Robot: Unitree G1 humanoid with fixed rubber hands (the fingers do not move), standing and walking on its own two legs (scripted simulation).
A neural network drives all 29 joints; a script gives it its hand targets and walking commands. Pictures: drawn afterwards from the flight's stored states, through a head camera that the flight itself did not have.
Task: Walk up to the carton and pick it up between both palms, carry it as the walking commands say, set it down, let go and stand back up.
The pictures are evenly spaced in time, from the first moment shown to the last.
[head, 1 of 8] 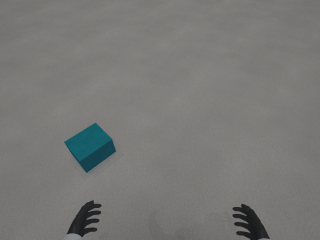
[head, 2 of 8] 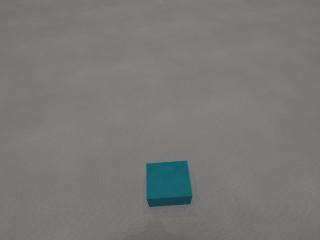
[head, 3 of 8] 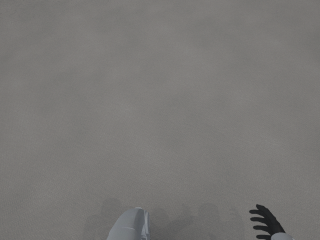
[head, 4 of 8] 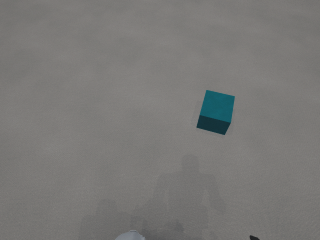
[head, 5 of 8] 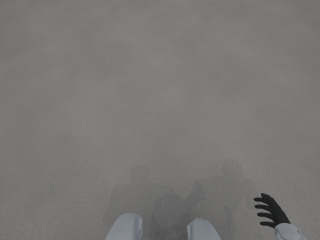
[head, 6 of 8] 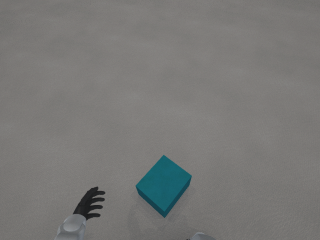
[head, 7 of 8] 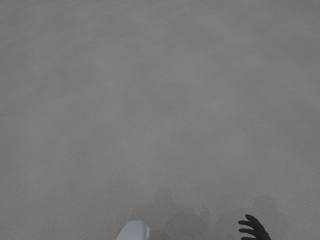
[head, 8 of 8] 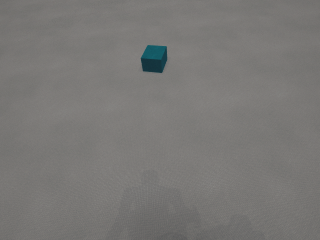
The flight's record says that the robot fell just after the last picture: no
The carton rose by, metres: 0.09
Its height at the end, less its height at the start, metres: +0.00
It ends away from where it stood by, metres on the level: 0.31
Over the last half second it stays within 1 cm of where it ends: yes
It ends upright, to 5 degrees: yes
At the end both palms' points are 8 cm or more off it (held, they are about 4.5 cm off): yes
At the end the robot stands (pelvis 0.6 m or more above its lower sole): yes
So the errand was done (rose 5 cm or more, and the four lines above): yes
